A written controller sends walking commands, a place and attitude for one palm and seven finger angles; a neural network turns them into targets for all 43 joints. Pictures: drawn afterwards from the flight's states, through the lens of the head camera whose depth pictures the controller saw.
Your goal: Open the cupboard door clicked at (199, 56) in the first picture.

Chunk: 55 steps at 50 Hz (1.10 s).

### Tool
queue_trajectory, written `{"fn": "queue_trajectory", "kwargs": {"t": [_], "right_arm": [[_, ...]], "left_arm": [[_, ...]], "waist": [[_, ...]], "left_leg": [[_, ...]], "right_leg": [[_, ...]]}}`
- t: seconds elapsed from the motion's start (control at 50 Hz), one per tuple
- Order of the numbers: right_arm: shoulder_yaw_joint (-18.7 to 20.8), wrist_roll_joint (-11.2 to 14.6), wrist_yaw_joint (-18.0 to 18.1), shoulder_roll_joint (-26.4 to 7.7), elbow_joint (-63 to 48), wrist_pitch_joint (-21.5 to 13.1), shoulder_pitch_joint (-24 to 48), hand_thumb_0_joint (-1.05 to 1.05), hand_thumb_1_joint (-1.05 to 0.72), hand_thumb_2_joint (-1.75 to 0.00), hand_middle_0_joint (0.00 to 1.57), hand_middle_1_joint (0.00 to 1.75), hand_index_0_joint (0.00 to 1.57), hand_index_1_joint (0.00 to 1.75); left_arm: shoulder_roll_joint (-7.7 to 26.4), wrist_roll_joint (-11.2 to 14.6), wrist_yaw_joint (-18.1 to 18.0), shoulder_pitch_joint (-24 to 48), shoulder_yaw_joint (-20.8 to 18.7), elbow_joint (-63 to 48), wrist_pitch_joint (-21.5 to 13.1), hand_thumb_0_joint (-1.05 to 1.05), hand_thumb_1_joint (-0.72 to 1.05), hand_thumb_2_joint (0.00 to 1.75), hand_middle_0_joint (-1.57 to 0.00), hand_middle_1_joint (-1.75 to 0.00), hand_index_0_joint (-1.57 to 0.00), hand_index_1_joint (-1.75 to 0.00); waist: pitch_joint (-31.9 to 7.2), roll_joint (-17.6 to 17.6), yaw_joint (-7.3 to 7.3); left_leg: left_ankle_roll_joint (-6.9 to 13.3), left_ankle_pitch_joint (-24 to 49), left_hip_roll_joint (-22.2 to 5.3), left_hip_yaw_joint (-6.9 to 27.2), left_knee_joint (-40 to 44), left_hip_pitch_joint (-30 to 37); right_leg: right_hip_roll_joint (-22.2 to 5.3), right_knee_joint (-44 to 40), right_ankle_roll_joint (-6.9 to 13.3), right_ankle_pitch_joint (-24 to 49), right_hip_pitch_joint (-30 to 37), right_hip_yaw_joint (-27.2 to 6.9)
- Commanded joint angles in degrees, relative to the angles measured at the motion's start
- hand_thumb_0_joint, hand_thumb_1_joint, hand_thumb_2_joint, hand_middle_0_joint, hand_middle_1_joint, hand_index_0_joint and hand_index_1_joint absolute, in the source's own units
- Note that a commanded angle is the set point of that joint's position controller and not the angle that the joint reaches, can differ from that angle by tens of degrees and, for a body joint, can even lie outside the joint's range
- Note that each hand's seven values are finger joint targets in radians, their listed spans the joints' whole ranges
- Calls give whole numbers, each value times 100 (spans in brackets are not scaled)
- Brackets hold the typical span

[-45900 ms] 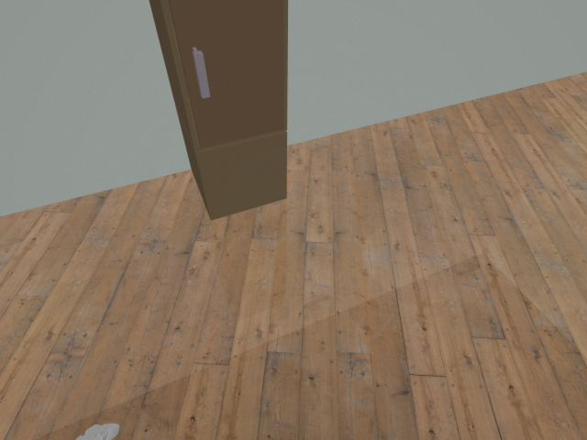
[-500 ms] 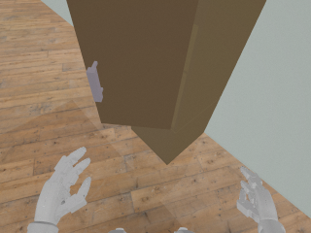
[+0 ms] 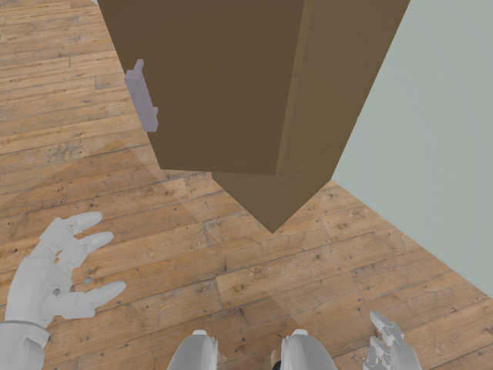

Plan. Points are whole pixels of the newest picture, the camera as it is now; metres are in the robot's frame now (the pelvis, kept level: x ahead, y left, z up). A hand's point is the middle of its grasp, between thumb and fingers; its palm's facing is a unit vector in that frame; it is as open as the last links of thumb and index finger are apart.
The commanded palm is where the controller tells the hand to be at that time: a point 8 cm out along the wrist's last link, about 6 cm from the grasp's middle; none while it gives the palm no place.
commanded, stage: raise the hand with hooked fingers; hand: left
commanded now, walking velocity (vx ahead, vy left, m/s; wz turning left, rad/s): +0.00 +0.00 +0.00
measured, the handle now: (145, 96) +0.62 +0.24 +0.04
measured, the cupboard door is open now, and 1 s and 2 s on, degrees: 43 43 43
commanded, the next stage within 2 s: move the hooked fingers beside the handle in 1.24 s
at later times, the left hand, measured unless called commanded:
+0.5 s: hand (50, 258) +0.27 +0.30 +0.04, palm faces +0.00 -1.00 -0.05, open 13.8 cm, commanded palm +0.25 +0.34 +0.06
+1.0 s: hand (55, 232) +0.30 +0.30 +0.06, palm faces -0.02 -1.00 -0.04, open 14.0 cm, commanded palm +0.28 +0.34 +0.06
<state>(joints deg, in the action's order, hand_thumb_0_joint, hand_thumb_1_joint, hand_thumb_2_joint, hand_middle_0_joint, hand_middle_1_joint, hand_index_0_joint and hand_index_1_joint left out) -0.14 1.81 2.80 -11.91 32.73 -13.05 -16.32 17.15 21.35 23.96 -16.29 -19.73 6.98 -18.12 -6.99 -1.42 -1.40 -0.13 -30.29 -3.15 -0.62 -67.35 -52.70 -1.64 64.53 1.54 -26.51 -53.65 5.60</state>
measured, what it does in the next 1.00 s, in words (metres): stands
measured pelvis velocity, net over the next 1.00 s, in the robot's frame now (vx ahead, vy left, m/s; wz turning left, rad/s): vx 0.02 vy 0.02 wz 0.01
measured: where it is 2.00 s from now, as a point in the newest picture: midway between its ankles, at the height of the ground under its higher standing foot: outside the picture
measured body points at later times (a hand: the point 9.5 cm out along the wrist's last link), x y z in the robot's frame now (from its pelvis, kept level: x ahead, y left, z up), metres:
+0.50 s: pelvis +0.01 +0.03 +0.01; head +0.09 +0.06 +0.45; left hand +0.26 +0.35 +0.05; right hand +0.21 -0.19 -0.05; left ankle +0.02 +0.12 -0.65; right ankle +0.05 -0.11 -0.65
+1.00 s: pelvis +0.02 +0.02 +0.01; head +0.11 +0.04 +0.45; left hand +0.30 +0.35 +0.06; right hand +0.17 -0.24 -0.06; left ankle +0.02 +0.12 -0.65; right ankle +0.05 -0.11 -0.65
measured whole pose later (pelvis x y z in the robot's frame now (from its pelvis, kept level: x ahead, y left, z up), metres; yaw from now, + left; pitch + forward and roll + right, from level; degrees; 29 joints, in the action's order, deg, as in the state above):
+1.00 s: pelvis +0.02 +0.02 +0.01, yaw +0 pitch +17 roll -3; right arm -1.4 1.5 2.4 -16.9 29.7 -11.4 -16.7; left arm 24.3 21.9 32.0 -0.7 -25.7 21.9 -19.3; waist -7.1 -0.4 -1.6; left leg 1.5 -30.5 -2.1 -0.6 -64.7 -51.3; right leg -1.7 60.3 -0.2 -26.0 -51.2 5.0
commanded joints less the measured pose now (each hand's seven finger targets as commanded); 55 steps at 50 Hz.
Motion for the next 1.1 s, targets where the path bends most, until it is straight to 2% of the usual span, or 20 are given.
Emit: {"fn": "queue_trajectory", "kwargs": {"t": [0.0, 0.04, 0.08, 0.1, 0.18, 0.2, 0.24, 0.28, 0.32, 0.36, 0.42, 0.5, 0.58, 0.66, 0.68, 0.74, 0.82, 0.88, 0.92, 1.08], "right_arm": [[391, 12, 42, -931, -898, -391, 540, 0, -90, -90, 20, 30, 20, 30], [385, 50, 73, -1073, -885, -422, 379, 0, -90, -90, 20, 30, 20, 30], [367, 86, 129, -1190, -977, -471, 306, 0, -90, -90, 20, 30, 20, 30], [370, 94, 154, -1233, -970, -479, 244, 0, -90, -90, 20, 30, 20, 30], [333, 78, 197, -1279, -1012, -534, 188, 0, -90, -90, 20, 30, 20, 30], [334, 70, 184, -1250, -1011, -532, 194, 0, -90, -90, 20, 30, 20, 30], [326, 44, 134, -1210, -1015, -506, 219, 0, -90, -90, 20, 30, 20, 30], [316, 18, 90, -1204, -1001, -450, 196, 0, -90, -90, 20, 30, 20, 30], [321, 31, 46, -1235, -1005, -336, 181, 0, -90, -90, 20, 30, 20, 30], [306, 49, 38, -1290, -1051, -270, 159, 0, -90, -90, 20, 30, 20, 30], [301, 56, 53, -1350, -1141, -226, 83, 0, -90, -90, 20, 30, 20, 30], [280, 17, 96, -1327, -1089, -253, 56, 0, -90, -90, 20, 30, 20, 30], [255, -18, 123, -1307, -982, -277, 67, 0, -90, -90, 20, 30, 20, 30], [252, 17, 107, -1334, -931, -189, 34, 0, -90, -90, 20, 30, 20, 30], [256, 23, 114, -1353, -953, -173, 6, 0, -90, -90, 20, 30, 20, 30], [266, 53, 112, -1381, -1005, -126, -7, 0, -90, -90, 20, 30, 20, 30], [299, 29, 50, -1350, -1047, -158, -57, 0, -90, -90, 20, 30, 20, 30], [296, 11, 32, -1352, -1038, -141, -52, 0, -90, -90, 20, 30, 20, 30], [282, 22, 31, -1335, -1029, -88, -32, 0, -90, -90, 20, 30, 20, 30], [264, 38, 78, -1309, -1104, -64, -20, 0, -90, -90, 20, 30, 20, 30]], "left_arm": [[787, -53, -247, 445, -400, -639, -935, 0, -13, 46, -27, -96, -27, -96], [824, -139, -15, 639, -197, -338, -1036, 0, -17, 44, -28, -99, -28, -99], [931, -101, 277, 1002, -45, -460, -1037, 0, -22, 42, -28, -102, -28, -102], [1229, -90, 384, 1154, -216, -597, -1019, 0, -24, 41, -28, -103, -28, -103], [1741, 67, 423, 1259, -705, -1035, -934, 0, -34, 37, -29, -110, -29, -110], [1716, 103, 360, 1157, -795, -1144, -939, 0, -36, 36, -29, -111, -29, -111], [1556, 140, 168, 883, -831, -1111, -906, 0, -41, 34, -29, -114, -29, -114], [1448, 136, 59, 865, -823, -869, -793, 0, -45, 32, -30, -117, -30, -117], [1216, 42, 73, 892, -598, -438, -594, 0, -50, 30, -30, -120, -30, -120], [1201, -70, 168, 1091, -449, -138, -407, 0, -50, 30, -30, -120, -30, -120], [1432, -132, 413, 1526, -472, -138, -261, 0, -50, 30, -30, -120, -30, -120], [1790, -7, 570, 2111, -789, -425, -432, 0, -50, 30, -30, -120, -30, -120], [2040, 109, 603, 2312, -1100, -250, -636, 0, -50, 30, -30, -120, -30, -120], [1982, 92, 754, 2230, -1058, 388, -426, 0, -50, 30, -30, -120, -30, -120], [2001, 117, 828, 2256, -1067, 530, -341, 0, -50, 30, -30, -120, -30, -120], [2089, 112, 965, 2336, -1050, 553, -179, 0, -50, 30, -30, -120, -30, -120], [2115, 201, 930, 2146, -1117, 175, -305, 0, -50, 30, -30, -120, -30, -120], [2169, 250, 783, 2114, -1270, 393, -452, 0, -50, 30, -30, -120, -30, -120], [2122, 218, 738, 2199, -1256, 573, -492, 0, -50, 30, -30, -120, -30, -120], [2163, 162, 831, 2411, -1085, 324, -555, 0, -50, 30, -30, -120, -30, -120]], "waist": [[-934, 221, 75], [-787, 217, -59], [-883, -50, -104], [-1198, -141, -43], [-1686, -521, 155], [-1812, -613, 237], [-1694, -745, 284], [-1542, -677, 248], [-1193, -561, 117], [-972, -493, 34], [-1266, -463, 17], [-1759, -552, 60], [-1820, -666, 129], [-1701, -640, 95], [-1719, -491, 84], [-1831, -557, 102], [-2123, -558, 152], [-1759, -224, 116], [-1586, -326, 90], [-1769, -513, 36]], "left_leg": [[127, 710, 333, 192, 861, 5], [152, 283, 356, 202, 892, -65], [185, 227, 369, 224, 950, 150], [188, 305, 354, 241, 1023, 343], [148, 921, 327, 390, 1268, 968], [105, 1195, 305, 437, 1360, 1206], [28, 1594, 290, 477, 1433, 1378], [-31, 1895, 271, 518, 1398, 1373], [-48, 1599, 263, 486, 1437, 1220], [-42, 1254, 268, 493, 1495, 1082], [-58, 1645, 249, 512, 1467, 1279], [-94, 2288, 239, 526, 1320, 1639], [-128, 2585, 241, 523, 1212, 1650], [-107, 2516, 230, 467, 1272, 1556], [-59, 2504, 236, 447, 1239, 1456], [-41, 2497, 239, 428, 1333, 1544], [-22, 2905, 240, 398, 1254, 1702], [15, 2417, 258, 357, 1226, 1274], [29, 2030, 278, 306, 1287, 1158], [122, 1841, 308, 218, 1239, 1136]], "right_leg": [[133, -1119, -85, -649, 939, -576], [113, -1178, -82, -1043, 703, -602], [138, -1116, -38, -906, 636, -581], [133, -1107, -30, -740, 803, -570], [248, -881, 40, 69, 1083, -286], [256, -826, 47, 315, 1112, -201], [261, -783, 46, 588, 1099, -82], [310, -710, 56, 746, 1019, 14], [293, -799, 6, 631, 832, 38], [282, -863, -3, 493, 744, 37], [302, -875, 14, 703, 846, 16], [332, -834, 43, 1030, 972, -24], [340, -758, 72, 1175, 996, -44], [297, -859, 33, 1172, 1006, -41], [316, -859, 40, 1236, 1076, -55], [291, -950, 19, 1242, 1163, -71], [312, -943, 9, 1560, 1325, -106], [342, -928, 25, 1355, 1301, -103], [314, -978, 18, 1107, 1237, -136], [301, -1071, 22, 1095, 1470, -312]]}}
